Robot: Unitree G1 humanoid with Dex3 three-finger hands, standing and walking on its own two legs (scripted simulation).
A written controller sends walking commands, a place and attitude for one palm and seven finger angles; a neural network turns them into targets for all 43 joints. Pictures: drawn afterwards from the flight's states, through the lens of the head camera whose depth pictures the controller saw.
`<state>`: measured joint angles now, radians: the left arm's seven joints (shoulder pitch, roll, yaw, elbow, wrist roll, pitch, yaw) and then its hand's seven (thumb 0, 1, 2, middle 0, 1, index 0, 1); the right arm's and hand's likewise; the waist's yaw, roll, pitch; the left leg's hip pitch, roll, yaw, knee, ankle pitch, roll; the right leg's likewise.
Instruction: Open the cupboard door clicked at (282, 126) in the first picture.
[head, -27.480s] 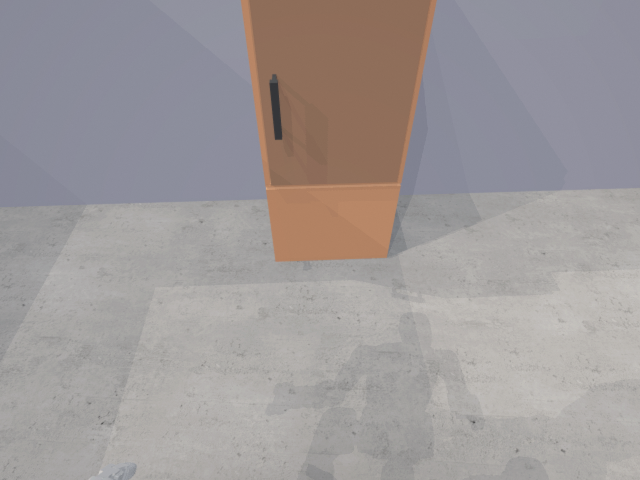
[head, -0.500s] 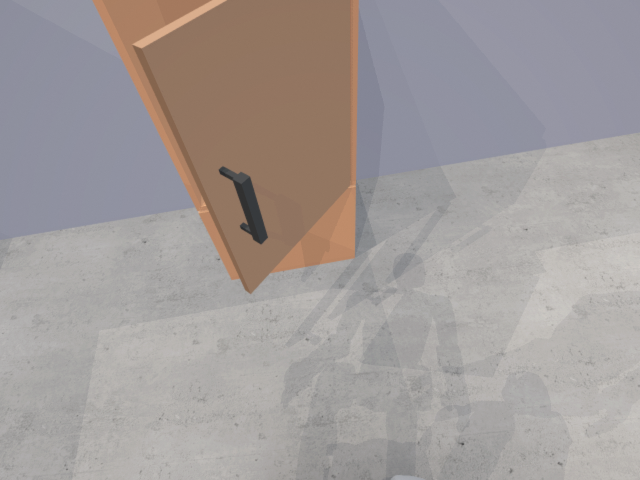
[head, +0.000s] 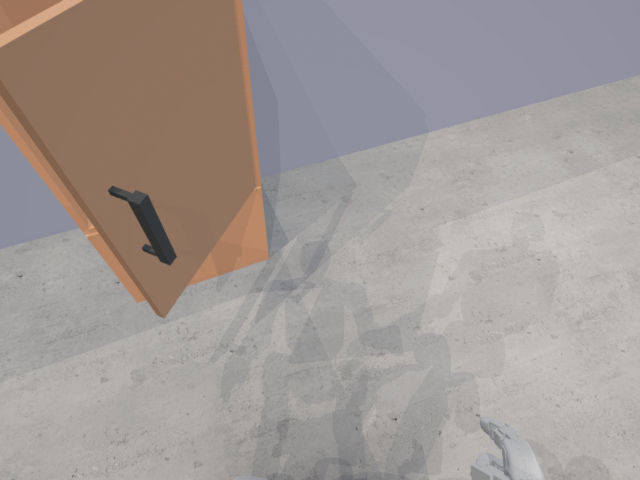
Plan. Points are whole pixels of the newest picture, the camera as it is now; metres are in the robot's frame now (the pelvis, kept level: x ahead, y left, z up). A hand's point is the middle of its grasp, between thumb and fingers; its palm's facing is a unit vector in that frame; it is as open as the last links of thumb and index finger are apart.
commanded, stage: walk to a spot facing it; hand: left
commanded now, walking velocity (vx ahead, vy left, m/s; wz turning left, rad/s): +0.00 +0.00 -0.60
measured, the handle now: (144, 227) +0.45 +0.33 -0.05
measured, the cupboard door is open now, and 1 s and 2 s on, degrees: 44 44 44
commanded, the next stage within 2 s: none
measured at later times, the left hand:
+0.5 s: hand (239, 438) +0.18 +0.13 -0.15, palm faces -0.34 -0.90 -0.28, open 7.4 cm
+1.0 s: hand (293, 380) +0.27 +0.07 -0.15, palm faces -0.60 -0.78 -0.18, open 7.4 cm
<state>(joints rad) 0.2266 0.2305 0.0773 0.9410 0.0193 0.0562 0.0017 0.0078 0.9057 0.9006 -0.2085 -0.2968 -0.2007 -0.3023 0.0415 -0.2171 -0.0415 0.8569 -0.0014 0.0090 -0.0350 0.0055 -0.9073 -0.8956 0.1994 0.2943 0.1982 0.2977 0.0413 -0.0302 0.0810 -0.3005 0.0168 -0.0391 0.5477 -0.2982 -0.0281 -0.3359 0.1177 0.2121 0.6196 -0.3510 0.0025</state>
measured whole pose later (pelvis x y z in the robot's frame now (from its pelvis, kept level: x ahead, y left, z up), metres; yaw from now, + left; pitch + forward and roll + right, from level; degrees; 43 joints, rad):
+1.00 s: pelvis +0.07 -0.04 +0.01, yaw -38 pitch +2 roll -1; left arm 0.16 0.25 0.08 0.92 0.03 0.06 -0.07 0.01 0.91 0.90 -0.20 -0.30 -0.19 -0.30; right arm 0.35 -0.19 -0.02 0.93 -0.04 -0.03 -0.02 0.01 -0.90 -0.90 0.20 0.29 0.20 0.30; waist -0.01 -0.01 0.05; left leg -0.13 0.12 0.19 0.40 -0.29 -0.04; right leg -0.54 -0.06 -0.04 0.97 -0.31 0.03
